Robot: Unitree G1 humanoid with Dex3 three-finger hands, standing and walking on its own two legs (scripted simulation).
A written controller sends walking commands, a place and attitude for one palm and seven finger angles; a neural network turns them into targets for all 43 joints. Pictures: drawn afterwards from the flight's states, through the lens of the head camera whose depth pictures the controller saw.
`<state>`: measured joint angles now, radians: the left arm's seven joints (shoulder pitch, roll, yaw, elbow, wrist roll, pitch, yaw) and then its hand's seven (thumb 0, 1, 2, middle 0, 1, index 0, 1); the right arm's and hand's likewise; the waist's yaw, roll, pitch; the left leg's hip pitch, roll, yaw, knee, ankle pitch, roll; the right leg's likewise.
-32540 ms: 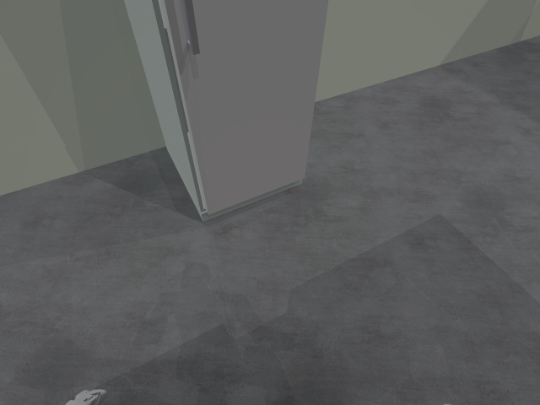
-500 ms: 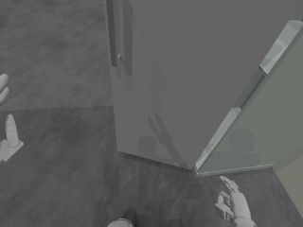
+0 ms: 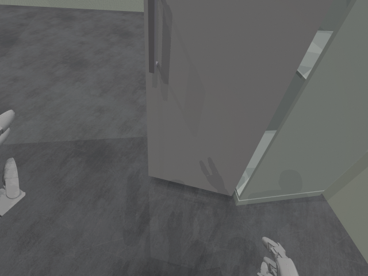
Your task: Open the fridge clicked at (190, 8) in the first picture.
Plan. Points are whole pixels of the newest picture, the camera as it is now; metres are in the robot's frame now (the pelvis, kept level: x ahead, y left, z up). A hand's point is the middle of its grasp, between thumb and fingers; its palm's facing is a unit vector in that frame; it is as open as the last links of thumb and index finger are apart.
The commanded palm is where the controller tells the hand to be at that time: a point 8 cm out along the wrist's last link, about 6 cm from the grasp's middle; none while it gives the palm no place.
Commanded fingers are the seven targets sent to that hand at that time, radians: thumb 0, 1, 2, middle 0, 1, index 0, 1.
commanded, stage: stop stepping back and stand still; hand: left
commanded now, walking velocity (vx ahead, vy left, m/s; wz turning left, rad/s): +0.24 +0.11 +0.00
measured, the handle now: (154, 32) +0.75 +0.17 +0.19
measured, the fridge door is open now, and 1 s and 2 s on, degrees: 68 68 68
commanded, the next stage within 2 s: let the arm hang, fingers relaxed in 0.44 s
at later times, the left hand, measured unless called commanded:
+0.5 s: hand out of the picture +0.16 +0.30 +0.17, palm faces +0.48 -0.73 -0.49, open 7.4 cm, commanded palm +0.11 +0.33 +0.18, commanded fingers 0.00 0.90 0.90 -0.20 -0.30 -0.20 -0.30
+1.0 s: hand out of the picture +0.00 +0.20 -0.17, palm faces +0.15 -0.96 -0.22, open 7.0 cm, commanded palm none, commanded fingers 0.00 0.90 0.90 -0.20 -0.30 -0.20 -0.30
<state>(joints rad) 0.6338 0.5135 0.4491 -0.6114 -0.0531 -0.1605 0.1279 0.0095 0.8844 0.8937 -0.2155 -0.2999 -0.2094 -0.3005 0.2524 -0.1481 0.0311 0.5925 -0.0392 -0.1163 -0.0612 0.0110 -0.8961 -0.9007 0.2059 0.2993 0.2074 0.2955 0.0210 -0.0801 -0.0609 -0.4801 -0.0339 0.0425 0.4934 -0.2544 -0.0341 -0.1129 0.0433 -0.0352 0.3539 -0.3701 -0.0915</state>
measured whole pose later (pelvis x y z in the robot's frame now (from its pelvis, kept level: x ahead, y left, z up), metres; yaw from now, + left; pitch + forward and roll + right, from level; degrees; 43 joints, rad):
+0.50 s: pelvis -0.02 +0.02 -0.01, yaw +3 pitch -1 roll -1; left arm 0.54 0.45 0.44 -0.48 -0.02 -0.22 0.14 0.01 0.89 0.89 -0.21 -0.30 -0.21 -0.30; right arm 0.29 -0.17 0.02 0.66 -0.02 -0.12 -0.06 0.01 -0.90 -0.90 0.20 0.30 0.21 0.30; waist 0.01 0.00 -0.02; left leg -0.37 0.05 0.02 0.79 -0.42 0.01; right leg -0.29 0.02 -0.09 0.59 -0.28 -0.05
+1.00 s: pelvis -0.02 +0.00 +0.00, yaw +8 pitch +0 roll +0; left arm 0.23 0.20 0.02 1.01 0.02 0.01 0.02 -0.04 0.97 0.89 -0.21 -0.30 -0.20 -0.30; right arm 0.26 -0.18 -0.02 1.02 -0.03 0.03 -0.03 0.01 -0.91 -0.90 0.20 0.30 0.20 0.29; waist 0.00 -0.01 0.06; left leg -0.24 0.01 0.00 0.51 -0.27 0.00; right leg -0.25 0.04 -0.04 0.49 -0.24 -0.05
